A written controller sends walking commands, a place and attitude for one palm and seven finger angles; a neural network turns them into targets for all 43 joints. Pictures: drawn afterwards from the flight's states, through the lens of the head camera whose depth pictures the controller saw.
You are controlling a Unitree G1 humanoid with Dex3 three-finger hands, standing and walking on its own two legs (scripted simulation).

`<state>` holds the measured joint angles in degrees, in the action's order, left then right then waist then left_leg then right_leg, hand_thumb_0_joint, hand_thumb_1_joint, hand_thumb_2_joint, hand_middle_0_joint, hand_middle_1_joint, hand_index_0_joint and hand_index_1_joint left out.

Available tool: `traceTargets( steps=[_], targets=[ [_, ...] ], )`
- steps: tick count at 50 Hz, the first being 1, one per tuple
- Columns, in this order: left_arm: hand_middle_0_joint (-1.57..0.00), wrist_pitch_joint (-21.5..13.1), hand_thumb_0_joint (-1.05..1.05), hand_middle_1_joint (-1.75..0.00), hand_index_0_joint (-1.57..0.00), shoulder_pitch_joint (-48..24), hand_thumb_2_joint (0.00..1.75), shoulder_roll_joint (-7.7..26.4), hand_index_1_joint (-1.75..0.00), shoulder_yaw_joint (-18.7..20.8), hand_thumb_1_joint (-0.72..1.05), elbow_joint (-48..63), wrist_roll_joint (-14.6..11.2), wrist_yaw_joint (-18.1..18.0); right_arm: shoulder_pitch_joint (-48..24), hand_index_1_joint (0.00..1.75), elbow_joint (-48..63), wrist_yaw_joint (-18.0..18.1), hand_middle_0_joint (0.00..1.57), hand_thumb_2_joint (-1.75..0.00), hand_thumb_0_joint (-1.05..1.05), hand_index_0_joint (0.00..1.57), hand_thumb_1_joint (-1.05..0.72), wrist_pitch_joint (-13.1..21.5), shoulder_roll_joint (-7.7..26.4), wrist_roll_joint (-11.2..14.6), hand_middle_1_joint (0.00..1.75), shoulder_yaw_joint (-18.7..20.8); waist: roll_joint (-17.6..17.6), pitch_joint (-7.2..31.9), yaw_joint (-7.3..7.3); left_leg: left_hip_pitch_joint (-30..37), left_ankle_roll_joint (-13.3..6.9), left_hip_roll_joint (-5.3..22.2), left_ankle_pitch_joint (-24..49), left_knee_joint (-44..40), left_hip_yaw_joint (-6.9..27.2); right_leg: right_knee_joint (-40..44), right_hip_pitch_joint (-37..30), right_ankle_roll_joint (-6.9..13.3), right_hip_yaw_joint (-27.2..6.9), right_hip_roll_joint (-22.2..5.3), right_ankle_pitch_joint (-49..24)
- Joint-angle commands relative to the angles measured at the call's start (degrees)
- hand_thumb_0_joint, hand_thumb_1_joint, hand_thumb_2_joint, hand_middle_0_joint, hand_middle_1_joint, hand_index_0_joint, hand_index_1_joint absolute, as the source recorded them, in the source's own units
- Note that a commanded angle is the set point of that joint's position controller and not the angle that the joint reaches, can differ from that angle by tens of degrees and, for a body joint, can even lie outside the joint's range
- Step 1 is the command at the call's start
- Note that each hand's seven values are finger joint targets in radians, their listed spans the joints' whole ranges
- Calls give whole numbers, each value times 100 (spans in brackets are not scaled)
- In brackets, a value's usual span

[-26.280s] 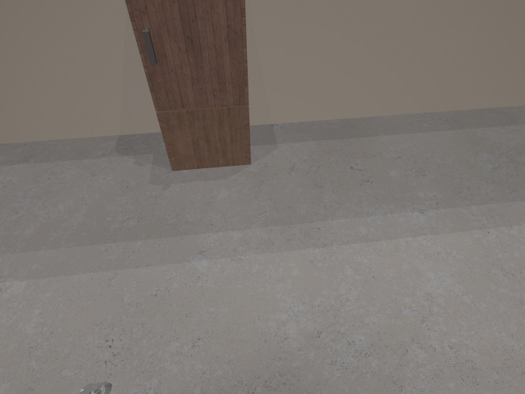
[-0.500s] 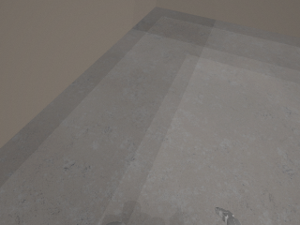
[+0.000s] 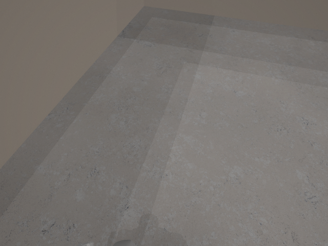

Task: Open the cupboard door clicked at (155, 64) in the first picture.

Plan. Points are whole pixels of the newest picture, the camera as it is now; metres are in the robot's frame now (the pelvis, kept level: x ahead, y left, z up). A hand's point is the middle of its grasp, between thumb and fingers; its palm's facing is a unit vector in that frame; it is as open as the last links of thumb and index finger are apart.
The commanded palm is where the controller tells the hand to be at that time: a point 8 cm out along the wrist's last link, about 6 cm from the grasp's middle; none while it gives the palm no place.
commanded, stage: turn to face it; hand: left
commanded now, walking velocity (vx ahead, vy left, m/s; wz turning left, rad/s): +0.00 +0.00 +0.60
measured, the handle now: out of the picture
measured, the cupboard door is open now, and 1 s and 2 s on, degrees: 45 45 45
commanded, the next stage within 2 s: none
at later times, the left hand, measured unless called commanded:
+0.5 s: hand (88, 243) +0.16 +0.21 -0.16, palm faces +0.29 -0.92 -0.25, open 7.4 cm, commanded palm none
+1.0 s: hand out of the picture +0.09 +0.17 -0.18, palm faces +0.58 -0.78 -0.25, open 7.4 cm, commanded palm none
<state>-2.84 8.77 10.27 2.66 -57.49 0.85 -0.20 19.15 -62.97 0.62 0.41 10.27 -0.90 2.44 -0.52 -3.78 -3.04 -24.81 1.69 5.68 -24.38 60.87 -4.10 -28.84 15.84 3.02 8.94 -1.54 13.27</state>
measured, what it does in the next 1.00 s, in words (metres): walks ahead, turning left: left foot, then right foot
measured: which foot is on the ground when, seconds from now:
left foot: up 0.00-0.18, down 0.20-0.54, up 0.56-0.84, down 0.86-1.00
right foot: down 0.00-0.20, up 0.22-0.54, down 0.56-0.86, up 0.88-1.00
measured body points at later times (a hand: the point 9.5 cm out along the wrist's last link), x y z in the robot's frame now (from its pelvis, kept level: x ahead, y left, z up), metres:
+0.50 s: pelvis +0.11 -0.02 +0.00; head +0.16 +0.00 +0.44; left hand +0.14 +0.26 -0.14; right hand +0.25 -0.24 -0.15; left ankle +0.12 +0.11 -0.74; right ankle +0.13 -0.17 -0.71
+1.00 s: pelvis +0.16 -0.05 -0.01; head +0.20 +0.00 +0.43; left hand +0.06 +0.21 -0.16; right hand +0.41 -0.19 -0.13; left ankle +0.10 +0.07 -0.74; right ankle +0.20 -0.18 -0.67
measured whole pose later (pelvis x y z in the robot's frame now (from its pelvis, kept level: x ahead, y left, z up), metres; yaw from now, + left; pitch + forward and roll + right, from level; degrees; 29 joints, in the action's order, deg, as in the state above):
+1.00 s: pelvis +0.16 -0.05 -0.01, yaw +35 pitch +1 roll +0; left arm 4.0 10.2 15.1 3.6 -51.9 0.7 -0.5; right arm 6.6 -49.8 -0.2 -1.4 13.7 -1.5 2.5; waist 2.7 -6.6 0.4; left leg -19.7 0.1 0.4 -16.5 34.7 -0.5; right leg -63.1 26.5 -4.8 2.6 -5.0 29.2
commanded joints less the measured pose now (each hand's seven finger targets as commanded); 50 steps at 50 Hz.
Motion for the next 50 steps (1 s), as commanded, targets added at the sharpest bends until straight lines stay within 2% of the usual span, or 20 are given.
traceTargets(
  steps=[1, 8, 9, 10, 11, 12, 17, 22, 25, 26, 27, 28, 32, 37, 40, 41, 42, 43, 45, 50],
  targets=[
    [-20, -86, 0, -30, -20, 372, 90, 724, -30, 113, 90, 84, 21, -72, 367, 30, 262, -64, 20, -90, 0, 20, -90, -18, -68, 25, 30, -34, 735, 409, 77, 140, 69, 84, 577, -960, -21, 1343, -274, 552, -495, -1632, -2551],
    [-20, 94, 0, -30, -20, 416, 90, 838, -30, 237, 90, 177, -25, -97, 16, 30, 594, -113, 20, -90, 0, 20, -90, -26, 302, -38, 30, 52, 407, 529, 75, 1018, -12, -154, 1831, -2968, -261, -129, -519, 35, 90, -1487, -2194],
    [-20, 145, 0, -30, -20, 478, 90, 751, -30, 231, 90, 258, -37, -93, 292, 30, 601, -93, 20, -90, 0, 20, -90, -6, 693, -70, 30, 142, -449, 785, -30, 1625, -296, 285, 2993, -3298, 458, -983, -43, -270, 258, -1145, -1259],
    [-20, 192, 0, -30, -20, 555, 90, 476, -30, 186, 90, 432, -105, -88, 509, 30, 669, -41, 20, -90, 0, 20, -90, 13, 1258, -110, 30, 258, -1927, 898, -108, 2185, -1122, 1624, 4805, -3697, 2380, -2248, 1154, -694, 325, -392, 1897],
    [-20, 255, 0, -30, -20, 159, 90, 631, -30, 124, 90, 611, -59, -104, 583, 30, 657, 31, 20, -90, 0, 20, -90, -36, 1434, -99, 30, 283, -1631, 930, -248, 2030, -1572, 1999, 4600, -3937, 2842, -3278, 1310, -670, -462, -227, 2730],
    [-20, 286, 0, -30, -20, -74, 90, 681, -30, 175, 90, 735, -18, -97, 373, 30, 762, 67, 20, -90, 0, 20, -90, -48, 1402, -103, 30, 290, -1021, 701, -139, 1668, -1624, 1934, 3741, -4096, 2819, -3672, 1508, -642, -757, -307, 2378],
    [-20, 381, 0, -30, -20, 62, 90, 627, -30, 215, 90, 654, -12, -30, -504, 30, 1106, 131, 20, -90, 0, 20, -90, 15, 1258, -74, 30, 237, -780, 971, 229, 1442, -1081, 1000, 3574, -3938, 1740, -3302, 1333, -751, -898, -257, 1286],
    [-20, 423, 0, -30, -20, 17, 90, 614, -30, 199, 90, 836, -21, -38, -749, 30, 1253, 65, 20, -90, 0, 20, -90, -104, 1464, -91, 30, 370, -900, 936, 187, 1119, -1022, 784, 2594, -3968, 1882, -1719, 580, -719, -701, -24, 1297],
    [-20, 361, 0, -30, -20, 590, 90, 786, -30, 257, 90, 765, -25, -53, -1123, 30, 1427, 31, 20, -90, 0, 20, -90, -182, 1435, -23, 30, 423, -701, 934, 479, 420, -707, 362, 2069, -3491, 1793, 35, -663, -682, -543, 105, 241],
    [-20, 310, 0, -30, -20, 832, 90, 1148, -30, 330, 90, 767, 38, -93, -1251, 30, 1529, -7, 20, -90, 0, 20, -90, -204, 1208, 35, 30, 406, 90, 875, 616, -333, -366, -94, 1110, -2904, 1393, 941, -1289, -499, -1212, -583, 326],
    [-20, 278, 0, -30, -20, 874, 90, 1741, -30, 445, 90, 794, 117, -135, -1308, 30, 1689, -52, 20, -90, 0, 20, -90, -199, 756, 45, 30, 343, 1860, 693, 680, -1257, 117, -916, -480, -1446, 355, 1554, -1481, 119, -2915, -2213, 61],
    [-20, 275, 0, -30, -20, 731, 90, 1800, -30, 404, 90, 888, 88, -159, -1470, 30, 1750, -87, 20, -90, 0, 20, -90, -213, 987, 3, 30, 383, 1777, 539, 700, -1130, 65, -645, -1203, 10, 532, 1536, -728, 587, -3080, -2830, -551],
    [-20, 259, 0, -30, -20, 137, 90, 1178, -30, 234, 90, 1048, 55, -166, -1332, 30, 1556, -190, 20, -90, 0, 20, -90, -309, 794, 1, 30, 313, 1572, 376, 279, -1103, 224, -320, -337, 443, 313, 713, -982, 331, -1085, -1688, -2753],
    [-20, 234, 0, -30, -20, 776, 90, 1465, -30, 310, 90, 874, 80, -151, -1783, 30, 1691, -250, 20, -90, 0, 20, -90, -258, 589, 47, 30, 165, 1193, 464, 584, -376, 188, -532, -124, -1611, -274, 171, -1544, 230, -663, -1756, -4038],
    [-20, 226, 0, -30, -20, 635, 90, 1569, -30, 346, 90, 900, 33, -118, -1319, 30, 1627, -220, 20, -90, 0, 20, -90, -214, 772, 24, 30, 175, 1105, 802, 319, 603, 55, -693, 684, -2786, -406, -522, -1357, -9, -333, -1691, -4070],
    [-20, 225, 0, -30, -20, 516, 90, 1527, -30, 338, 90, 934, 0, -102, -911, 30, 1530, -218, 20, -90, 0, 20, -90, -182, 951, 3, 30, 238, 855, 1028, 82, 1408, -29, -603, 1477, -3410, -262, -1211, -956, -226, -156, -1618, -3710],
    [-20, 249, 0, -30, -20, 454, 90, 1298, -30, 294, 90, 1082, -46, -71, -468, 30, 1436, -182, 20, -90, 0, 20, -90, -132, 1501, -51, 30, 370, -325, 1402, -165, 2626, -470, 389, 3121, -3526, 930, -2284, 319, -577, 78, -1191, -1725],
    [-20, 282, 0, -30, -20, 177, 90, 890, -30, 161, 90, 1333, -72, -55, -10, 30, 1389, -120, 20, -90, 0, 20, -90, -123, 2074, -40, 30, 516, -1808, 1483, -396, 3109, -1478, 1895, 5822, -3669, 2983, -3596, 1746, -917, -124, -422, 2458],
    [-20, 396, 0, -30, -20, -71, 90, 1055, -30, 203, 90, 1504, -12, -107, -199, 30, 1421, -45, 20, -90, 0, 20, -90, -166, 2080, -43, 30, 475, -639, 1114, -220, 2384, -1747, 1940, 4238, -3743, 2545, -4045, 1938, -801, -892, -574, 2225],
    [-20, 489, 0, -30, -20, 57, 90, 942, -30, 230, 90, 1146, -8, -13, -1025, 30, 1580, 39, 20, -90, 0, 20, -90, -129, 1585, -56, 30, 339, -1074, 731, 194, 1484, -1042, 722, 3369, -3830, 1725, -3036, 1290, -800, -852, -296, 1318]
  ],
)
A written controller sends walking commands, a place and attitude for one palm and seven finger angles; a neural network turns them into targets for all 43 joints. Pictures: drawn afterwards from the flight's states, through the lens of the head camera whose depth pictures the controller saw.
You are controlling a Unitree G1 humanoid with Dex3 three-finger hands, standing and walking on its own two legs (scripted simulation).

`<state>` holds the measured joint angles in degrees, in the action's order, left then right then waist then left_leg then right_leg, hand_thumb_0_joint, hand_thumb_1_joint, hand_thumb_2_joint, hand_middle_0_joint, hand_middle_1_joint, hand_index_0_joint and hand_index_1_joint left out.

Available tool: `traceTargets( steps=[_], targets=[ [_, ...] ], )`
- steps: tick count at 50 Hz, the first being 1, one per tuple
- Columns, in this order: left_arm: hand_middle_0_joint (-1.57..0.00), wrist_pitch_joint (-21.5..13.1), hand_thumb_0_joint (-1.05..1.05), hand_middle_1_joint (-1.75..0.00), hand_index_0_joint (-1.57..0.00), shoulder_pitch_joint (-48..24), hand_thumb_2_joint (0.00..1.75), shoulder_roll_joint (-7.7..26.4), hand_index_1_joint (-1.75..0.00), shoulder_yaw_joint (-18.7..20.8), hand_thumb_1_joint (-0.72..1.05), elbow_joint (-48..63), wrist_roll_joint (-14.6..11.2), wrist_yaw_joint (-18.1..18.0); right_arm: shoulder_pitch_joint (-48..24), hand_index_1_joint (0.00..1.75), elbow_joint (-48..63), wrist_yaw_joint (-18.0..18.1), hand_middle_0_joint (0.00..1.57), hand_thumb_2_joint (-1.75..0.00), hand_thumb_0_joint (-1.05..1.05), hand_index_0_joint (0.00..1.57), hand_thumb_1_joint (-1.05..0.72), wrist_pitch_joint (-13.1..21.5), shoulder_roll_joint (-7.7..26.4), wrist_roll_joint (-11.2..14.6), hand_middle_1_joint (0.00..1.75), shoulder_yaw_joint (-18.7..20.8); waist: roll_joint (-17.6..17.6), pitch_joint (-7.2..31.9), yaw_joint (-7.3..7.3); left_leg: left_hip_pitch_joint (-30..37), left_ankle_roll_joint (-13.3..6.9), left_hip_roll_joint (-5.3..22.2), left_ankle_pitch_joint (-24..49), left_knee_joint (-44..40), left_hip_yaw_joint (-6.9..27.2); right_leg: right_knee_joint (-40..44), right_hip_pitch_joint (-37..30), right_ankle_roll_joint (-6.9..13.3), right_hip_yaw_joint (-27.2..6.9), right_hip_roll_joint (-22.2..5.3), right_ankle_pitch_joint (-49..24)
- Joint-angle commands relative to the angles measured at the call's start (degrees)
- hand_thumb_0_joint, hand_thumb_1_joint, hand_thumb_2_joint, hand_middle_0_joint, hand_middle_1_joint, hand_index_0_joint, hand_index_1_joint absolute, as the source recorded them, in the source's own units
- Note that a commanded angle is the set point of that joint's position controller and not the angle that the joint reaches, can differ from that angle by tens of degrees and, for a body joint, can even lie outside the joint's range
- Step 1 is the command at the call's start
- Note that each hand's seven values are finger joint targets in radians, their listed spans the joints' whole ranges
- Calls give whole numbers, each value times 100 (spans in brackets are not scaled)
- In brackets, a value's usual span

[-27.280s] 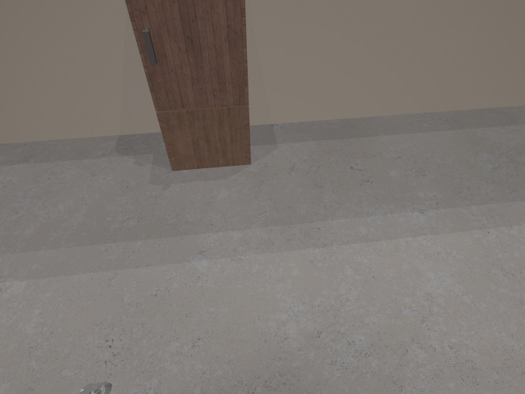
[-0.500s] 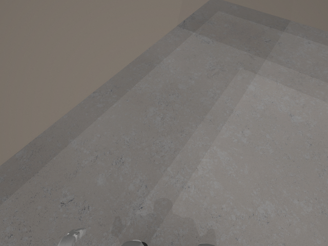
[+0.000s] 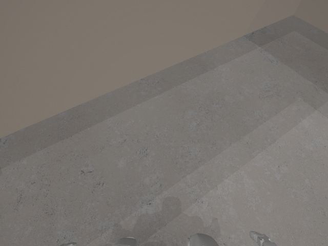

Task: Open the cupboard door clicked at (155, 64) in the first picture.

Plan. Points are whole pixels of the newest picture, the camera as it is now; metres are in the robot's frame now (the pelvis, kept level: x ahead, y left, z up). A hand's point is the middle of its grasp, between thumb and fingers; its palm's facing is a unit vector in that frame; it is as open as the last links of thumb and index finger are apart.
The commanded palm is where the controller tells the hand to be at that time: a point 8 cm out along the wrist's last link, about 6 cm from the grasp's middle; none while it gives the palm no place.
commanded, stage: turn to face it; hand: left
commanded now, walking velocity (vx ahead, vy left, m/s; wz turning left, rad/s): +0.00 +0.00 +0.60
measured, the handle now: out of the picture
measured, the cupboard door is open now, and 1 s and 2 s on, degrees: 45 45 45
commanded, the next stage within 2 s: none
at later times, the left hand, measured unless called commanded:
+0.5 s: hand out of the picture +0.03 +0.16 -0.17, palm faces +0.34 -0.92 -0.21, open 7.4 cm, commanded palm none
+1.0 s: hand out of the picture +0.01 +0.12 -0.14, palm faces +0.58 -0.77 -0.28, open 7.4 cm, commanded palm none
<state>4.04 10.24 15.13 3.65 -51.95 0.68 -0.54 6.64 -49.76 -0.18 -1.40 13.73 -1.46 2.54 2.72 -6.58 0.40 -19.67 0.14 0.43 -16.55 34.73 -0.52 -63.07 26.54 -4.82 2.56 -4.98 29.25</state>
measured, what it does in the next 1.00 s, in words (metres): steps to the right, turning left: right foot, then left foot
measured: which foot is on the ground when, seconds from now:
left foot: down 0.00-0.16, up 0.18-0.48, down 0.50-0.82, up 0.84-1.00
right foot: up 0.00-0.14, down 0.16-0.50, up 0.52-0.80, down 0.82-1.00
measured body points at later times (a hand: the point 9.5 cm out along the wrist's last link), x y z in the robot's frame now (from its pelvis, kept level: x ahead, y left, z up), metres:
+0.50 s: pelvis +0.03 -0.05 +0.00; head +0.08 -0.02 +0.45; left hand +0.01 +0.21 -0.15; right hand +0.21 -0.27 -0.13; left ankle -0.02 +0.06 -0.73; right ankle +0.04 -0.17 -0.73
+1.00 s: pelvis +0.06 -0.09 +0.01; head +0.11 -0.08 +0.46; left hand -0.02 +0.16 -0.12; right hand +0.29 -0.26 -0.14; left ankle -0.04 +0.00 -0.65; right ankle +0.12 -0.19 -0.73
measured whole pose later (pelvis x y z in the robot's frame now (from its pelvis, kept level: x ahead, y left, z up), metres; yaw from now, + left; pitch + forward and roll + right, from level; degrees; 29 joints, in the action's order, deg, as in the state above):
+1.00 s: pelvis +0.06 -0.09 +0.01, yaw +37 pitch +1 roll +2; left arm 1.6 11.2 12.0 2.2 -49.3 1.2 -1.0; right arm 8.2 -52.6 -1.5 -4.7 15.1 -1.0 5.0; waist 0.1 -5.3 -1.2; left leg -27.3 3.7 0.7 -26.2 61.5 -1.7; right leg -30.2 13.6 0.1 7.9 -5.9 17.2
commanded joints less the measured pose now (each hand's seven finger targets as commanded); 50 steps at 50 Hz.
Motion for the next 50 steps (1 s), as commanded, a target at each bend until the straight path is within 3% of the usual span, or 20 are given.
traceTargets(
  steps=[1, 6, 7, 8, 9, 12, 14, 18, 23, 24, 25, 27, 30, 36, 39, 40, 41, 42, 45, 50],
  targets=[
    [-20, -211, 0, -30, -20, -104, 90, 437, -30, 119, 90, 609, 2, 30, 217, 30, 280, 117, 20, -90, 0, 20, -90, 47, 1272, -10, 30, 346, -1261, 1046, -145, 909, -875, 1217, 2422, -1199, 1365, 769, 19, 4, -174, 103, -245],
    [-20, -287, 0, -30, -20, 611, 90, 525, -30, 172, 90, 467, 3, 24, -278, 30, 419, 72, 20, -90, 0, 20, -90, -59, 1256, 32, 30, 420, -1043, 944, 258, -422, -527, 788, 836, -751, 1428, 3140, -1838, 84, 101, 436, -1331],
    [-20, -355, 0, -30, -20, 876, 90, 852, -30, 246, 90, 437, 56, -20, -307, 30, 486, 47, 20, -90, 0, 20, -90, -70, 948, 86, 30, 391, -80, 947, 412, -1073, -182, 240, -138, 151, 1017, 4307, -2410, 257, -694, -335, -1108],
    [-20, -390, 0, -30, -20, 823, 90, 1432, -30, 339, 90, 505, 141, -75, -259, 30, 629, 7, 20, -90, 0, 20, -90, -65, 514, 109, 30, 336, 1797, 848, 438, -1737, 253, -521, -1726, 1805, 73, 5093, -2321, 919, -2599, -2043, -1013],
    [-20, -379, 0, -30, -20, 654, 90, 1414, -30, 283, 90, 589, 82, -109, -294, 30, 612, -31, 20, -90, 0, 20, -90, -93, 780, 63, 30, 370, 1670, 737, 387, -1530, 165, -148, -1979, 3085, 406, 5128, -1559, 1305, -2660, -2393, -1129],
    [-20, -345, 0, -30, -20, -302, 90, 787, -30, 150, 90, 840, 84, -124, 44, 30, 275, -132, 20, -90, 0, 20, -90, -217, 630, 27, 30, 387, 1198, 375, -176, -1223, 243, 198, -973, 3814, 211, 4835, -855, 1089, -1095, -1475, -1204],
    [-20, -396, 0, -30, -20, -206, 90, 664, -30, 110, 90, 797, 77, -108, 35, 30, 293, -163, 20, -90, 0, 20, -90, -207, 471, 52, 30, 312, 1203, 447, -159, -1150, 354, 170, -895, 3049, -52, 4552, -1305, 1032, -335, -1260, -2617],
    [-20, -440, 0, -30, -20, 533, 90, 912, -30, 211, 90, 553, 89, -123, -345, 30, 345, -173, 20, -90, 0, 20, -90, -109, 237, 97, 30, 184, 713, 930, 245, -848, 397, 57, -1067, 1229, -496, 3872, -2582, 1115, -68, -1465, -4602],
    [-20, -415, 0, -30, -20, 357, 90, 976, -30, 275, 90, 487, 14, -64, 313, 30, 240, -136, 20, -90, 0, 20, -90, -15, 484, 88, 30, 219, 679, 1213, -110, 654, 181, -3, 375, -809, -544, 2804, -2057, 651, 456, -1416, -4438],
    [-20, -389, 0, -30, -20, 311, 90, 791, -30, 242, 90, 579, -24, -37, 683, 30, 144, -107, 20, -90, 0, 20, -90, 32, 916, 47, 30, 326, -303, 1473, -320, 1718, -131, 676, 1652, -1107, 295, 1906, -1052, 312, 715, -1108, -3285],
    [-20, -359, 0, -30, -20, 53, 90, 344, -30, 110, 90, 833, -51, -5, 1095, 30, 93, -51, 20, -90, 0, 20, -90, 45, 1548, 4, 30, 502, -2086, 1414, -595, 2410, -1051, 2264, 3983, -1287, 2430, 608, 682, -130, 754, -242, 576],
    [-20, -272, 0, -30, -20, -467, 90, 478, -30, 93, 90, 1031, 6, -46, 1244, 30, 16, 52, 20, -90, 0, 20, -90, 10, 1576, -10, 30, 455, -1085, 1189, -578, 1891, -1542, 2419, 3775, -1219, 2160, -298, 927, -10, -156, -278, 561],
    [-20, -218, 0, -30, -20, -263, 90, 464, -30, 138, 90, 676, 15, -17, 499, 30, 148, 148, 20, -90, 0, 20, -90, 63, 1159, 10, 30, 333, -1546, 1023, -237, 1419, -985, 1464, 3580, -1179, 1370, -256, 673, -30, -320, -143, -303],
    [-20, -220, 0, -30, -20, -185, 90, 369, -30, 103, 90, 629, -24, 14, 247, 30, 187, 113, 20, -90, 0, 20, -90, 18, 1221, -19, 30, 382, -1117, 904, -120, 750, -859, 1205, 2408, -1201, 1446, 1636, -470, 31, -50, 242, -339],
    [-20, -292, 0, -30, -20, 533, 90, 478, -30, 174, 90, 457, -20, 5, -190, 30, 320, 86, 20, -90, 0, 20, -90, -50, 1179, 39, 30, 411, -945, 917, 260, -269, -513, 802, 1208, -671, 1417, 3423, -1955, 81, 74, 357, -1444],
    [-20, -364, 0, -30, -20, 767, 90, 880, -30, 254, 90, 427, 53, -46, -186, 30, 409, 50, 20, -90, 0, 20, -90, -56, 852, 99, 30, 383, 241, 912, 381, -1014, -137, 192, -14, 224, 942, 4477, -2544, 301, -835, -540, -1261],
    [-20, -386, 0, -30, -20, 783, 90, 1433, -30, 339, 90, 498, 123, -91, -221, 30, 566, 3, 20, -90, 0, 20, -90, -62, 522, 115, 30, 334, 1826, 833, 444, -1543, 247, -505, -1768, 1816, 89, 5086, -2367, 981, -2513, -2115, -1438],
    [-20, -384, 0, -30, -20, 639, 90, 1363, -30, 276, 90, 548, 72, -117, -240, 30, 528, -31, 20, -90, 0, 20, -90, -98, 758, 71, 30, 374, 1449, 765, 364, -1383, 158, -144, -1967, 3034, 415, 5048, -1697, 1364, -2461, -2378, -1534],
    [-20, -375, 0, -30, -20, -212, 90, 737, -30, 124, 90, 766, 54, -116, 17, 30, 216, -119, 20, -90, 0, 20, -90, -203, 657, 24, 30, 372, 1275, 450, -147, -1325, 271, 165, -948, 3779, 258, 4733, -1211, 1108, -991, -1418, -1817],
    [-20, -439, 0, -30, -20, 397, 90, 855, -30, 183, 90, 571, 83, -135, -363, 30, 310, -169, 20, -90, 0, 20, -90, -136, 294, 99, 30, 206, 745, 858, 170, -872, 401, 82, -1056, 1518, -349, 4006, -2408, 1142, -158, -1439, -4324]
  ],
)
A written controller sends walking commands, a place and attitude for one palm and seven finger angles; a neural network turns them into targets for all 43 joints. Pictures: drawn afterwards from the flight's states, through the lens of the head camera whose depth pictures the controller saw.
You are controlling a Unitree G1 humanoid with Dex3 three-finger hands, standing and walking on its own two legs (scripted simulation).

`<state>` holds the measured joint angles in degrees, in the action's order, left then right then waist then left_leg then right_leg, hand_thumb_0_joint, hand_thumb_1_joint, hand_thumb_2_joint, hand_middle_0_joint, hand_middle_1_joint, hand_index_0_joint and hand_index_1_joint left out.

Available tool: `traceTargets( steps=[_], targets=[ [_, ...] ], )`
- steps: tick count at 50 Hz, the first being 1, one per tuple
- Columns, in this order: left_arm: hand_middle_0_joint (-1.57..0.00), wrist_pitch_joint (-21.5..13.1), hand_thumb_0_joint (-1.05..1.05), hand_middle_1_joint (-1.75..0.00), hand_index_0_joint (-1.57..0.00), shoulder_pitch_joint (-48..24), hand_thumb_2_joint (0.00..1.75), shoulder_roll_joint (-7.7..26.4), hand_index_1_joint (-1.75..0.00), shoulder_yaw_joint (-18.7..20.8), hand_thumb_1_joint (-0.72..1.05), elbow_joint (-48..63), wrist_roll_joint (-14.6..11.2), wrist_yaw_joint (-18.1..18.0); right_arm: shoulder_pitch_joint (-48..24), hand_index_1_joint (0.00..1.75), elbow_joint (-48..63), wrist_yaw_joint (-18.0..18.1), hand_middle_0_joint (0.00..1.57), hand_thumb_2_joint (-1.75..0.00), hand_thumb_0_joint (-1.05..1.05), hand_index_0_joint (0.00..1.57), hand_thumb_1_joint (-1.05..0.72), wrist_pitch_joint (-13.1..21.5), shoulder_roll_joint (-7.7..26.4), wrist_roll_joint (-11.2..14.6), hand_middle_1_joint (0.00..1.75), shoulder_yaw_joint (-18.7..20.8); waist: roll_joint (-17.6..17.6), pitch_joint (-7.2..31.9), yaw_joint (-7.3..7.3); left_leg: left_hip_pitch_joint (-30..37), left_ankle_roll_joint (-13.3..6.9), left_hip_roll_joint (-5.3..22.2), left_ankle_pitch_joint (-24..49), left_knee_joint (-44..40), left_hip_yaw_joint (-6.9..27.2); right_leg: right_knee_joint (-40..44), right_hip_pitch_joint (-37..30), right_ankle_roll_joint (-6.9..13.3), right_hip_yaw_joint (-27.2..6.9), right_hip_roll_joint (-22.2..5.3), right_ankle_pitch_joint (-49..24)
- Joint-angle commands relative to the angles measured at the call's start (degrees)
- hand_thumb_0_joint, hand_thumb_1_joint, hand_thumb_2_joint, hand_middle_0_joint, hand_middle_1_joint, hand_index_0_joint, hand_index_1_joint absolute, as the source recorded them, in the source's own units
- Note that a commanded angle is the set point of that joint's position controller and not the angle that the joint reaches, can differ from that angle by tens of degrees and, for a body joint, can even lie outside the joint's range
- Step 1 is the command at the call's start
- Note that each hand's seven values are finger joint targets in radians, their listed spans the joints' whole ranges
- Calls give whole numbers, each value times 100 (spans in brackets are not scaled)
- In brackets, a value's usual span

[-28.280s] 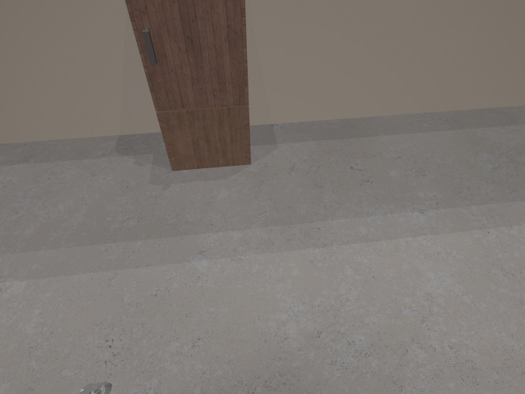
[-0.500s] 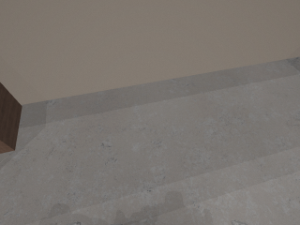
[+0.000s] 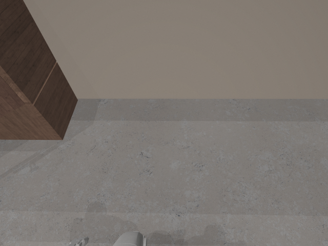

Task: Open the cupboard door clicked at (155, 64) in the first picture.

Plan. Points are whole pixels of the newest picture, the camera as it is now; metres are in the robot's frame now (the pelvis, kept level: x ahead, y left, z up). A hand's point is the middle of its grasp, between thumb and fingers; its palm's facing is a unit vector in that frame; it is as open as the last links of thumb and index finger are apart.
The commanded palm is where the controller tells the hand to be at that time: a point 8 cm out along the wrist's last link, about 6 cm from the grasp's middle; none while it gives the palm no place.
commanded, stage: turn to face it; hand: left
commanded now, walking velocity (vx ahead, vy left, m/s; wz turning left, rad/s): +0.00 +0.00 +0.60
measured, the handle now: out of the picture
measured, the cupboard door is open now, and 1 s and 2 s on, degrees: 45 45 45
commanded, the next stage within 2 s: take the last steps up to it in 1.26 s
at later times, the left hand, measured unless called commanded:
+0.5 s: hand out of the picture +0.07 +0.22 -0.16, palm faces +0.30 -0.90 -0.30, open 7.4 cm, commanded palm none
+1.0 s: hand out of the picture -0.02 +0.21 -0.18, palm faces +0.59 -0.77 -0.24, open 7.4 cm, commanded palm none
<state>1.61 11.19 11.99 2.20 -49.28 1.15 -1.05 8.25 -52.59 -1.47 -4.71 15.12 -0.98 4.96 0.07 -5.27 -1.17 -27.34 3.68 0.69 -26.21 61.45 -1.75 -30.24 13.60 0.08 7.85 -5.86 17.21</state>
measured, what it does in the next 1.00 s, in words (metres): steps on the spot, turning left: left foot, then right foot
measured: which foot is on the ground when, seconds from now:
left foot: up 0.00-0.14, down 0.16-0.48, up 0.50-0.80, down 0.82-1.00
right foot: down 0.00-0.16, up 0.18-0.48, down 0.50-0.82, up 0.84-1.00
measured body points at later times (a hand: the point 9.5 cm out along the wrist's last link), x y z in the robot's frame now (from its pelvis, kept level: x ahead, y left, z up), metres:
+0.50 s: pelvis +0.03 -0.02 -0.01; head +0.08 -0.02 +0.43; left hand +0.06 +0.27 -0.14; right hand +0.18 -0.25 -0.16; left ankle -0.01 +0.12 -0.74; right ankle +0.06 -0.15 -0.74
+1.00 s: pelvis +0.05 -0.01 -0.01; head +0.08 +0.04 +0.44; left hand -0.05 +0.25 -0.16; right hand +0.28 -0.16 -0.13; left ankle -0.01 +0.08 -0.74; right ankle +0.10 -0.16 -0.67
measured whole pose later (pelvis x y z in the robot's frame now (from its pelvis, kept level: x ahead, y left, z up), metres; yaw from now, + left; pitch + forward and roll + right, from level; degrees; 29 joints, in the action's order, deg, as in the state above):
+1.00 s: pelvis +0.05 -0.01 -0.01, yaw +35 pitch +2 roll -1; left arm 4.1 10.1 15.1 3.8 -52.1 0.6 -0.3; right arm 7.7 -51.0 0.4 -1.3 12.7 -1.6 2.2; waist 2.4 -5.8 0.5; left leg -17.6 -1.3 -0.4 -15.8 31.9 0.1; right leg -61.0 26.4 -4.3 2.0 -4.7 27.2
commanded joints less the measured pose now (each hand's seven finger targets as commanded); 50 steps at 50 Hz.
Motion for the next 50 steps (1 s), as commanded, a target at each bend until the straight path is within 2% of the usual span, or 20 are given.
traceTargets(
  steps=[1, 6, 7, 8, 9, 14, 18, 22, 23, 24, 25, 26, 29, 35, 39, 40, 41, 42, 44, 50],
  targets=[
    [-20, -202, 0, -30, -20, 432, 90, 1228, -30, 357, 90, 235, 54, -80, -567, 30, 613, -45, 20, -90, 0, 20, -90, 227, 120, 61, 30, -56, 989, 800, 399, -1, 26, 2, -121, -1536, -321, 576, -1339, 642, -646, -1396, -3399],
    [-20, -155, 0, -30, -20, 250, 90, 1284, -30, 406, 90, 182, -27, -6, 69, 30, 502, -15, 20, -90, 0, 20, -90, 300, 380, 42, 30, -16, 771, 947, 19, 1646, -195, -18, 1409, -3493, -323, -467, -445, 120, -110, -1312, -2818],
    [-20, -119, 0, -30, -20, 207, 90, 1073, -30, 374, 90, 326, -67, 22, 466, 30, 450, 20, 20, -90, 0, 20, -90, 345, 857, -5, 30, 108, -298, 1226, -208, 2582, -587, 817, 2554, -3780, 784, -1440, 583, -239, 218, -897, -1430],
    [-20, -90, 0, -30, -20, -103, 90, 648, -30, 244, 90, 584, -88, 44, 909, 30, 388, 79, 20, -90, 0, 20, -90, 352, 1472, -48, 30, 268, -1852, 1195, -479, 3049, -1513, 2308, 4762, -4045, 2740, -2775, 2053, -624, 153, -113, 2064],
    [-20, -25, 0, -30, -20, -475, 90, 840, -30, 238, 90, 672, -34, 6, 1150, 30, 229, 139, 20, -90, 0, 20, -90, 315, 1528, -44, 30, 263, -1217, 1251, -541, 2935, -1909, 2459, 5008, -3876, 2659, -3410, 2188, -492, -619, -113, 2113],
    [-20, 44, 0, -30, -20, -278, 90, 751, -30, 282, 90, 353, -33, 63, 130, 30, 493, 265, 20, -90, 0, 20, -90, 391, 1002, -52, 30, 80, -1056, 779, -12, 1921, -1297, 1301, 3849, -3953, 1577, -3150, 1725, -493, -776, 25, 874],
    [-20, 31, 0, -30, -20, -334, 90, 691, -30, 250, 90, 376, -68, 64, 139, 30, 477, 249, 20, -90, 0, 20, -90, 366, 1066, -70, 30, 127, -875, 865, -18, 1711, -1260, 1177, 3513, -3896, 1655, -1975, 1041, -456, -666, 259, 922],
    [-20, -61, 0, -30, -20, 281, 90, 768, -30, 284, 90, 252, -77, 53, -251, 30, 574, 218, 20, -90, 0, 20, -90, 302, 1043, -18, 30, 162, -898, 921, 312, 904, -965, 830, 2878, -3426, 1737, -58, -407, -403, -486, 506, -100],
    [-20, -120, 0, -30, -20, 509, 90, 997, -30, 348, 90, 210, -44, 17, -296, 30, 621, 197, 20, -90, 0, 20, -90, 295, 844, 34, 30, 146, -276, 974, 440, 334, -675, 467, 2028, -2963, 1529, 806, -1121, -307, -859, 105, -417],
    [-20, -178, 0, -30, -20, 679, 90, 1566, -30, 471, 90, 192, 54, -42, -244, 30, 747, 156, 20, -90, 0, 20, -90, 303, 435, 79, 30, 94, 1470, 1019, 516, -661, -208, -367, 237, -1615, 537, 1444, -1670, 213, -2514, -1473, -722],
    [-20, -174, 0, -30, -20, 634, 90, 1732, -30, 448, 90, 236, 42, -65, -385, 30, 818, 127, 20, -90, 0, 20, -90, 285, 547, 44, 30, 114, 1810, 840, 544, -655, -142, -349, -1104, -100, 425, 1562, -926, 826, -3044, -2338, -1341],
    [-20, -161, 0, -30, -20, 348, 90, 1535, -30, 402, 90, 318, 27, -90, -254, 30, 805, 94, 20, -90, 0, 20, -90, 249, 564, 29, 30, 130, 1265, 691, 361, -533, -189, -122, -828, 478, 625, 1443, -543, 981, -2484, -2191, -1350],
    [-20, -158, 0, -30, -20, -129, 90, 1046, -30, 273, 90, 422, 11, -82, -241, 30, 548, 21, 20, -90, 0, 20, -90, 157, 411, 9, 30, 87, 1445, 456, 109, -551, -24, 70, -211, 600, 270, 1037, -574, 697, -1132, -1303, -2470],
    [-20, -187, 0, -30, -20, 421, 90, 1313, -30, 369, 90, 211, 44, -71, -604, 30, 616, -49, 20, -90, 0, 20, -90, 226, 144, 65, 30, -72, 1263, 699, 381, 120, -19, -41, -15, -1647, -375, 482, -1257, 589, -516, -1394, -3665],
    [-20, -153, 0, -30, -20, 230, 90, 1342, -30, 415, 90, 215, -39, -11, 93, 30, 476, -20, 20, -90, 0, 20, -90, 305, 411, 23, 30, -18, 789, 942, -46, 1646, -202, -104, 1468, -3426, -408, -586, -503, 95, -42, -1277, -3019],
    [-20, -128, 0, -30, -20, 205, 90, 1089, -30, 375, 90, 323, -74, 17, 527, 30, 384, 15, 20, -90, 0, 20, -90, 361, 905, -22, 30, 108, -425, 1279, -276, 2649, -579, 764, 2654, -3745, 723, -1670, 503, -253, 232, -854, -1577],
    [-20, -101, 0, -30, -20, -58, 90, 671, -30, 222, 90, 559, -92, 36, 969, 30, 349, 61, 20, -90, 0, 20, -90, 367, 1464, -41, 30, 256, -1838, 1362, -487, 3142, -1415, 2217, 4821, -3945, 2658, -2978, 1912, -604, 75, -96, 2046],
    [-20, -19, 0, -30, -20, -345, 90, 819, -30, 222, 90, 622, -56, -3, 1133, 30, 227, 128, 20, -90, 0, 20, -90, 321, 1544, -31, 30, 238, -1258, 1385, -526, 2934, -1840, 2411, 4987, -3862, 2635, -3489, 2000, -477, -651, -121, 2168],
    [-20, 15, 0, -30, -20, -460, 90, 760, -30, 271, 90, 506, -37, -4, 545, 30, 402, 225, 20, -90, 0, 20, -90, 361, 1233, -70, 30, 160, -1230, 945, -285, 2106, -1663, 1831, 3468, -4058, 2221, -3625, 2009, -447, -770, -155, 1527],
    [-20, 42, 0, -30, -20, -159, 90, 627, -30, 224, 90, 199, -56, 64, 287, 30, 385, 288, 20, -90, 0, 20, -90, 424, 942, -54, 30, 20, -728, 986, -4, 2049, -1328, 1272, 3951, -3956, 1456, -2651, 1385, -445, -704, 142, 857]
  ],
)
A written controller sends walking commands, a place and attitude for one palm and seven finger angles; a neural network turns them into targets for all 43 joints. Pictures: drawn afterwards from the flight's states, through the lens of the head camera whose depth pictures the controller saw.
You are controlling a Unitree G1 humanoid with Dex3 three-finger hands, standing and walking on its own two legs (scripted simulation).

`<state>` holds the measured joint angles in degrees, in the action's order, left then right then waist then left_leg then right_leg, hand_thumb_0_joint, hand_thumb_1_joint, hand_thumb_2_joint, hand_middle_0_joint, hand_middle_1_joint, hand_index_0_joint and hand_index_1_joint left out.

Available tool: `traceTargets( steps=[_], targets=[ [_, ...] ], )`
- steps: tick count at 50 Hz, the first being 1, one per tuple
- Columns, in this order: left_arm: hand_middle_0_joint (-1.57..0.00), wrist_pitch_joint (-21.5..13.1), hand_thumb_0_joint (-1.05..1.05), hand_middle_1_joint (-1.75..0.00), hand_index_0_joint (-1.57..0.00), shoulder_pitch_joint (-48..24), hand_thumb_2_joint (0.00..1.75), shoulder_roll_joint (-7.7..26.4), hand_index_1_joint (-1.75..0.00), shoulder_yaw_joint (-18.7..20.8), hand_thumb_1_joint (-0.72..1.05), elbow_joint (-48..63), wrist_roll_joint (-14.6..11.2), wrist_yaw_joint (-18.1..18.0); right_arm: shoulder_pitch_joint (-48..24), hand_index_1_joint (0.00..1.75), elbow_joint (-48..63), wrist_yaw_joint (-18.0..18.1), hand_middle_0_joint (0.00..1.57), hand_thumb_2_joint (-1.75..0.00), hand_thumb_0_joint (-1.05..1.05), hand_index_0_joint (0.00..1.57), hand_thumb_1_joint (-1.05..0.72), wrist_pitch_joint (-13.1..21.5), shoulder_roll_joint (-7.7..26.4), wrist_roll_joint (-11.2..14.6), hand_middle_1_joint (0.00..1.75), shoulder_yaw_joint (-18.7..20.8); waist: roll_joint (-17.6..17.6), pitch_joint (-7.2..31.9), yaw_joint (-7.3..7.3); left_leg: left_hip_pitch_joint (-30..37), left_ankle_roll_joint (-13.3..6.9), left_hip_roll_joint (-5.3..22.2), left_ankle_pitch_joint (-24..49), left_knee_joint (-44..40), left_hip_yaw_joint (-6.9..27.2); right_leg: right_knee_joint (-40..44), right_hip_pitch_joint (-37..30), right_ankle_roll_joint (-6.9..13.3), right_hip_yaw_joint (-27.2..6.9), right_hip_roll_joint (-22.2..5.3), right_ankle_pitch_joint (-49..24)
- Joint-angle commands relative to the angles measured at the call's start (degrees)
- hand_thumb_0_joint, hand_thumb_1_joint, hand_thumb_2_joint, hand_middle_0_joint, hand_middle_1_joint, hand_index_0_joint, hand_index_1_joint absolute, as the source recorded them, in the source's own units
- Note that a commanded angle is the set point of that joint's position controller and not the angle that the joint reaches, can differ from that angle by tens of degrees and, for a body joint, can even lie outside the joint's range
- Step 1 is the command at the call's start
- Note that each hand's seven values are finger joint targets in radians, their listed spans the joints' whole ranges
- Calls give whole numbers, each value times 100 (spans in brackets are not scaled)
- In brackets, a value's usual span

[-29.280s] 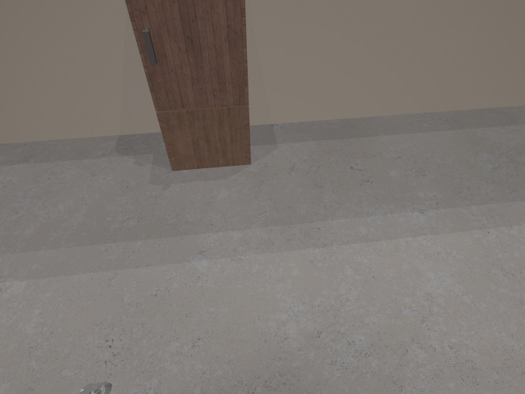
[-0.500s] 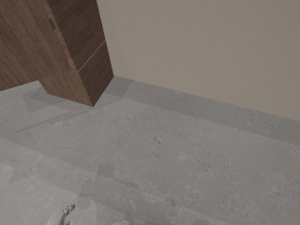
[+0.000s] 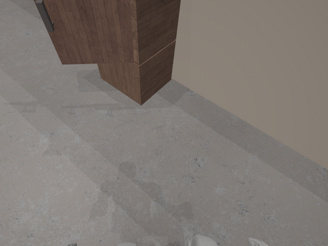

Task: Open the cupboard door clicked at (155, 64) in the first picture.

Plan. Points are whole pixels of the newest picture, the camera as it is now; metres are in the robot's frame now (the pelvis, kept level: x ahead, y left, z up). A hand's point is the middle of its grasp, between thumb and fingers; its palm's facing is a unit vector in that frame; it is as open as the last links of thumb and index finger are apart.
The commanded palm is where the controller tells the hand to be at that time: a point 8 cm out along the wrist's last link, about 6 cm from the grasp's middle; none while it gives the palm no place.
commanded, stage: turn to face it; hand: left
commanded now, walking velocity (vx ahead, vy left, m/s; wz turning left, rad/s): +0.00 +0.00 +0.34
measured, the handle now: (46, 14) +1.00 +0.61 -0.03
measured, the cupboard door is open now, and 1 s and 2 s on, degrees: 45 45 45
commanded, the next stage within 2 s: take the last steps up to it in 0.26 s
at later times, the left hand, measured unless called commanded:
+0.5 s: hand out of the picture +0.03 +0.15 -0.16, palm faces +0.23 -0.95 -0.20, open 7.4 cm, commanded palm none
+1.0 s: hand (90, 207) +0.22 +0.22 -0.15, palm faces +0.24 -0.95 -0.22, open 7.4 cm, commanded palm none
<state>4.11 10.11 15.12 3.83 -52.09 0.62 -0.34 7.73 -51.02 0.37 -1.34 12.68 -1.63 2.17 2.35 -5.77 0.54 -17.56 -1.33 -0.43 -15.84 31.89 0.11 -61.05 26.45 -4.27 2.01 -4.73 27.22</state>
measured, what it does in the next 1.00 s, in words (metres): walks ahead, turning left: right foot, then left foot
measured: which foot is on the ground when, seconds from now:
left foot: down 0.00-0.18, up 0.20-0.54, down 0.56-1.00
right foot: up 0.00-0.16, down 0.18-0.56, up 0.58-0.98, down 1.00-1.00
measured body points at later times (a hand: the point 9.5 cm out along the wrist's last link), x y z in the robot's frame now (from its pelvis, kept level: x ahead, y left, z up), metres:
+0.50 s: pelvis +0.03 -0.04 +0.01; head +0.07 -0.02 +0.45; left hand +0.01 +0.20 -0.15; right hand +0.16 -0.27 -0.14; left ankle +0.00 +0.07 -0.71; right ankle +0.01 -0.16 -0.73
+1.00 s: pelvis +0.15 +0.01 -0.01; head +0.18 +0.00 +0.44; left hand +0.21 +0.27 -0.14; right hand +0.14 -0.22 -0.16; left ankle +0.01 +0.07 -0.73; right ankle +0.24 -0.08 -0.73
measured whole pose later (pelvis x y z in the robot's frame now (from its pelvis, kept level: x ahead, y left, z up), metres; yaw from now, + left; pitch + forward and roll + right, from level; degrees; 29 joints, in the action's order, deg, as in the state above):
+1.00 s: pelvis +0.15 +0.01 -0.01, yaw +15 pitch +0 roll +1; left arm -0.3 6.1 11.3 2.5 -54.3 1.1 1.7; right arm 23.7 -62.6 0.6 2.0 9.4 -1.4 0.7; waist -0.5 -3.1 -1.9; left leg -1.1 -2.7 -3.3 -23.6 25.0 -1.7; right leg -34.4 21.8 -0.2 6.2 -3.6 14.7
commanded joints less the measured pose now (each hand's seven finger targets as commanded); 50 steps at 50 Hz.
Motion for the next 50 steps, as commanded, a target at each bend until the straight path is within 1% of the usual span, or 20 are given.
traceTargets(
  steps=[1, 7, 8, 9, 10, 11, 13, 18, 22, 26, 27, 28, 29, 31, 34, 37, 45, 48, 49, 50],
  targets=[
    [-20, -209, 0, -30, -20, -86, 90, 300, -30, 45, 90, 492, 1, -8, 313, 30, 217, 102, 20, -90, 0, 20, -90, 74, 1167, 3, 30, 301, -971, 979, -179, 939, -829, 1371, 2745, -1017, 1269, 720, -69, -1, -82, 68, -113],
    [-20, -328, 0, -30, -20, 533, 90, 333, -30, 64, 90, 305, -18, -27, 12, 30, 210, 58, 20, -90, 0, 20, -90, -1, 1078, 58, 30, 323, -962, 1009, 146, 73, -448, 956, 1998, -449, 1269, 3288, -1873, 91, 135, 356, -1412],
    [-20, -399, 0, -30, -20, 733, 90, 626, -30, 128, 90, 249, 28, -66, 12, 30, 250, 32, 20, -90, 0, 20, -90, 2, 845, 111, 30, 301, -156, 1046, 243, -493, -124, 547, 1006, 162, 919, 4016, -2512, 244, -499, -262, -1762],
    [-20, -439, 0, -30, -20, 805, 90, 1159, -30, 225, 90, 229, 102, -109, 21, 30, 371, -2, 20, -90, 0, 20, -90, -4, 466, 142, 30, 240, 1429, 880, 263, -1331, 305, -313, -1114, 1389, 20, 4471, -2669, 851, -2073, -1714, -2409],
    [-20, -439, 0, -30, -20, 803, 90, 1257, -30, 184, 90, 275, 80, -115, -84, 30, 396, -16, 20, -90, 0, 20, -90, -75, 657, 120, 30, 272, 1420, 800, 335, -1175, 271, -158, -2112, 2595, 297, 4628, -1878, 1365, -2303, -2288, -2527],
    [-20, -414, 0, -30, -20, 504, 90, 1095, -30, 160, 90, 372, 88, -125, 30, 30, 384, -54, 20, -90, 0, 20, -90, -93, 597, 107, 30, 283, 866, 593, 151, -1093, 234, -55, -1807, 3005, 355, 4604, -1529, 1469, -1806, -2101, -2233],
    [-20, -433, 0, -30, -20, 165, 90, 716, -30, 81, 90, 386, 62, -139, -17, 30, 100, -65, 20, -90, 0, 20, -90, -174, 581, 75, 30, 305, 1201, 277, -16, -1337, 322, 89, -1228, 3586, 298, 4392, -1533, 1252, -1167, -1416, -2917],
    [-20, -512, 0, -30, -20, 644, 90, 655, -30, 82, 90, 188, 87, -152, -201, 30, 16, -93, 20, -90, 0, 20, -90, -99, 238, 122, 30, 161, 731, 675, 160, -941, 445, 22, -1178, 1950, -186, 3921, -2420, 1185, -434, -1230, -4744],
    [-20, -568, 0, -30, -20, 987, 90, 856, -30, 184, 90, -68, 96, -96, -274, 30, 8, -126, 20, -90, 0, 20, -90, 26, 217, 108, 30, 99, 789, 782, 327, -717, 382, -3, -1070, 873, -416, 3970, -2801, 1208, -654, -1515, -3925],
    [-20, -559, 0, -30, -20, 629, 90, 841, -30, 226, 90, -146, 54, -1, 255, 30, -166, -132, 20, -90, 0, 20, -90, 130, 363, 68, 30, 108, 611, 550, -65, 749, 213, -63, -240, -558, -622, 3637, -1530, 835, -255, -1324, -1997],
    [-20, -527, 0, -30, -20, 416, 90, 678, -30, 210, 90, -47, 15, 36, 754, 30, -285, -93, 20, -90, 0, 20, -90, 178, 657, 46, 30, 175, -179, 664, -352, 1644, -51, 295, -256, -1044, -30, 2769, -675, 569, 139, -968, -1377],
    [-20, -495, 0, -30, -20, 292, 90, 262, -30, 130, 90, 155, -26, 102, 1312, 30, -402, -48, 20, -90, 0, 20, -90, 197, 1271, -50, 30, 328, -2051, 744, -571, 2372, -750, 1764, -335, -1511, 2047, 1124, 724, 193, 867, -68, 414],
    [-20, -477, 0, -30, -20, -299, 90, 222, -30, 46, 90, 376, 40, 75, 1725, 30, -509, 24, 20, -90, 0, 20, -90, 143, 1398, -30, 30, 344, -1904, 542, -765, 2091, -1326, 2226, -229, -1887, 2596, 13, 1313, 258, 410, 90, 1008],
    [-20, -468, 0, -30, -20, -488, 90, 289, -30, 70, 90, 293, 91, 102, 1287, 30, -380, 66, 20, -90, 0, 20, -90, 192, 998, 0, 30, 199, -1322, 128, -488, 1380, -1283, 1914, -760, -2030, 2271, -609, 1474, 353, -56, -229, 269],
    [-20, -470, 0, -30, -20, -53, 90, 218, -30, 52, 90, -3, 85, 185, 1001, 30, -330, 106, 20, -90, 0, 20, -90, 372, 727, 30, 30, 77, -855, 215, -140, 1285, -1016, 1409, 560, -2026, 1427, -502, 1126, 314, -67, -236, -668],
    [-20, -468, 0, -30, -20, -70, 90, 141, -30, 7, 90, -49, 67, 180, 1198, 30, -469, 111, 20, -90, 0, 20, -90, 444, 720, 53, 30, 75, -692, 413, -96, 1534, -1071, 1279, 1676, -1900, 988, 102, 902, 246, 86, -202, -845],
    [-20, -509, 0, -30, -20, -836, 90, 3, -30, -66, 90, 219, 60, 170, 1701, 30, -872, 75, 20, -90, 0, 20, -90, 418, 608, 17, 30, 49, -825, 17, -253, 1316, -1059, 1223, 1926, -1794, 786, 1917, 141, 299, 432, 54, -989],
    [-20, -583, 0, -30, -20, 4, 90, 131, -30, 31, 90, -23, 71, 162, 1551, 30, -940, 85, 20, -90, 0, 20, -90, 416, 592, 39, 30, 40, -409, 241, 207, 663, -763, 909, 2003, -788, 508, 2968, -1596, 416, 500, 245, -1499],
    [-20, -648, 0, -30, -20, 833, 90, 391, -30, 121, 90, -257, 81, 138, 1466, 30, -900, 60, 20, -90, 0, 20, -90, 450, 553, 102, 30, 50, -29, 669, 573, 49, -509, 565, 1786, 203, 197, 3316, -2948, 562, 69, -64, -1658],
    [-20, -719, 0, -30, -20, 1718, 90, 998, -30, 283, 90, -482, 125, 70, 1593, 30, -781, 18, 20, -90, 0, 20, -90, 487, 318, 176, 30, 53, 1317, 1370, 842, -1217, -142, -114, 17, 1881, -326, 3913, -4421, 1131, -1951, -1715, -1484]
  ],
)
